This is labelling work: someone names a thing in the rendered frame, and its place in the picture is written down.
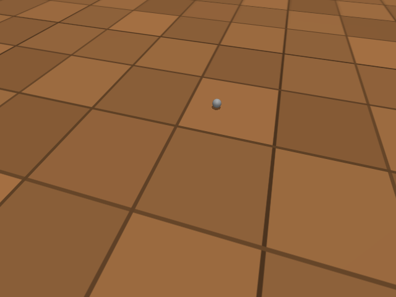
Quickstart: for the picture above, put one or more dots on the ball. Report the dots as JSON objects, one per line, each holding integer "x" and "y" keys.
{"x": 216, "y": 103}

